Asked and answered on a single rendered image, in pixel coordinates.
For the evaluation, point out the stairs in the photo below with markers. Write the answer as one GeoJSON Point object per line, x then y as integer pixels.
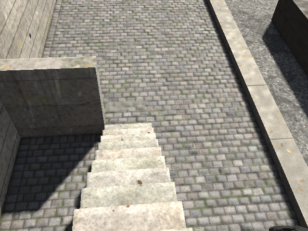
{"type": "Point", "coordinates": [129, 186]}

